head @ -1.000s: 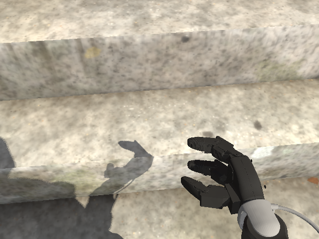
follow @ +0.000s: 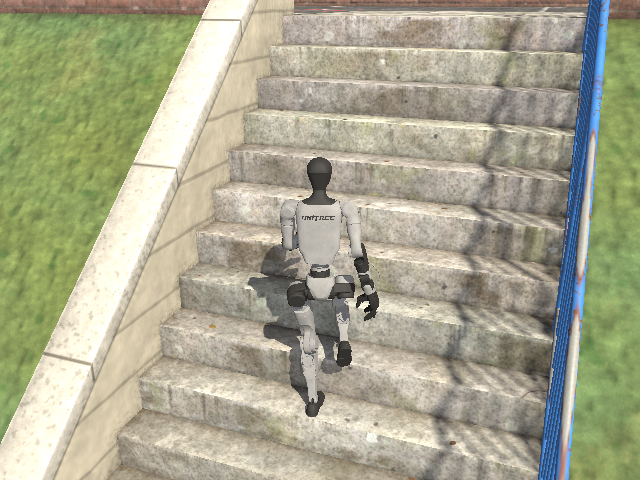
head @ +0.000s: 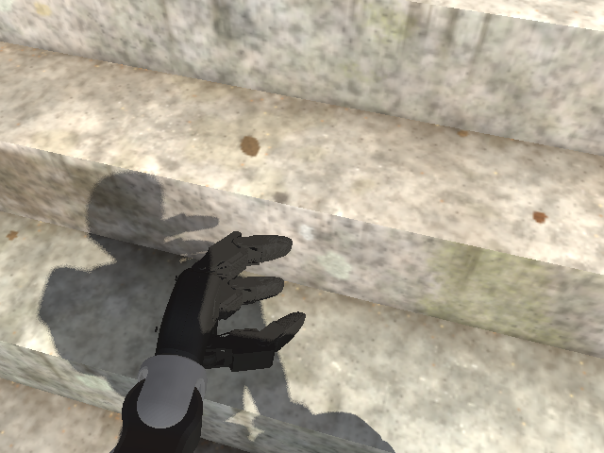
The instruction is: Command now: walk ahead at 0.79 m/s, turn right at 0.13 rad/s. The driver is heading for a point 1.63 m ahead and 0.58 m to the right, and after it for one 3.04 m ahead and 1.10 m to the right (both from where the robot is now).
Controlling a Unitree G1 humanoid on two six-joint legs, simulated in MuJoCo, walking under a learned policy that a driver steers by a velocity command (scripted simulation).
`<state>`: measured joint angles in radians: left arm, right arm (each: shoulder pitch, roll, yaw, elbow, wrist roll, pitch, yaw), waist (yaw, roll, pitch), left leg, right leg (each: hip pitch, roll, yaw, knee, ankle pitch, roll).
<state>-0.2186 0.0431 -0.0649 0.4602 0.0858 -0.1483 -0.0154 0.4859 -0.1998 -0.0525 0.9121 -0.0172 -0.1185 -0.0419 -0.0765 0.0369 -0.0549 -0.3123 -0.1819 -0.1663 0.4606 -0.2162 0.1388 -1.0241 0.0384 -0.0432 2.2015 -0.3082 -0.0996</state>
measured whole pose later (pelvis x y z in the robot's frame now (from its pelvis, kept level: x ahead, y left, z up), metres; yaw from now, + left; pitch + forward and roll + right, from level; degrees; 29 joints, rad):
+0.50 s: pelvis +0.15 +0.01 +0.16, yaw -19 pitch +1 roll +0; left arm 0.34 0.20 0.07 0.90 0.04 -0.02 0.07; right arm 0.00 -0.08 0.04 0.53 -0.07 -0.08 -0.04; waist 0.04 0.02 -0.02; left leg -1.11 0.02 -0.06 1.75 0.03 0.03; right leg -0.52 0.17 0.07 0.79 -0.28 -0.11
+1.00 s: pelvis +0.22 +0.09 +0.20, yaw -36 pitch +2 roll -2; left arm 0.10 0.21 0.04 0.68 0.02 0.06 0.01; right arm 0.28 -0.16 -0.01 0.66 -0.01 -0.03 -0.10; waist -0.05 -0.09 0.03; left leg -0.33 -0.01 0.04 0.56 -0.26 0.07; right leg -0.63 0.03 0.08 1.22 -0.30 0.09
